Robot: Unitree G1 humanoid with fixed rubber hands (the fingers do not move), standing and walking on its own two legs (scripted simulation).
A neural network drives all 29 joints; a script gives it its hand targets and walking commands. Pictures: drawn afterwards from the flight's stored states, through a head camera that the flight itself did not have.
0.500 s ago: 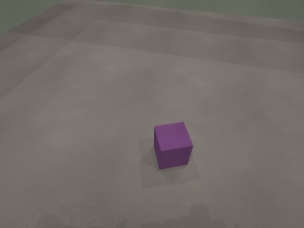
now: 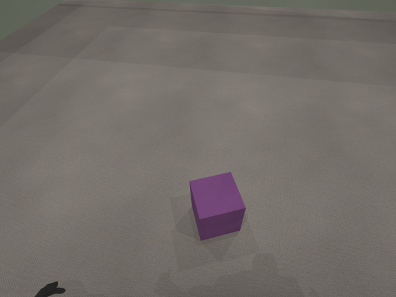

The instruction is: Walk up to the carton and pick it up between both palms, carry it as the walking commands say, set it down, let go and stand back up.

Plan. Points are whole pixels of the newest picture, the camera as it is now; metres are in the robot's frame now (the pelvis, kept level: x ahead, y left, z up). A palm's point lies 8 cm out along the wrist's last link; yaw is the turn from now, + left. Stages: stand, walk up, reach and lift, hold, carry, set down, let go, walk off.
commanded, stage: walk up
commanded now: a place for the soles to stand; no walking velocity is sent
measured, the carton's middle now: (215, 206) +0.64 -0.05 -0.63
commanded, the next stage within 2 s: none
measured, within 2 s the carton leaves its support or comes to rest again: neither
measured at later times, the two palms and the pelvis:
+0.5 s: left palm out of the picture +0.15 +0.33 -0.08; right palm (367, 284) +0.19 -0.31 -0.07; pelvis +0.04 +0.01 +0.02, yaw +2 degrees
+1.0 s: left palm (79, 282) +0.19 +0.27 -0.08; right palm out of the picture +0.15 -0.48 -0.06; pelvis +0.09 -0.09 -0.01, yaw +4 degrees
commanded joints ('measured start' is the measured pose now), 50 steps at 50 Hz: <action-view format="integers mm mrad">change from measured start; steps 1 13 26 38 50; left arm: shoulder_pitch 0 -99 -192 -152 51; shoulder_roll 218 177 126 163 318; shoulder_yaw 38 -8 -29 68 145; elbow -32 106 253 34 -28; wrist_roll -3 -15 -16 38 26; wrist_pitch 6 2 18 93 61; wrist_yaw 11 29 23 -81 -66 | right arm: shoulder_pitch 98 -171 -332 -125 -52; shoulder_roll -159 -153 -130 -279 -240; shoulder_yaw -46 -16 5 -118 -71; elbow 17 125 240 138 30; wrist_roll -6 6 1 -15 -1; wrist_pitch -7 4 18 -47 -26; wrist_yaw -2 8 11 -42 -56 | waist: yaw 8 -9 11 4 99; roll -225 -3 -19 23 -176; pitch -103 -128 -117 -37 -33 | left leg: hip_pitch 55 194 254 293 -333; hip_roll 7 77 93 275 1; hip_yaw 50 -75 -66 -310 -87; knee -123 -371 -587 -684 290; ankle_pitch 44 444 448 41 -37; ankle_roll -3 20 7 174 16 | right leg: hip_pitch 70 107 267 -233 218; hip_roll -206 -116 -101 -87 -321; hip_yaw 177 138 92 171 603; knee -205 -169 -349 251 -484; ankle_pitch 292 181 179 -107 -686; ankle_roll -186 -54 -4 28 -221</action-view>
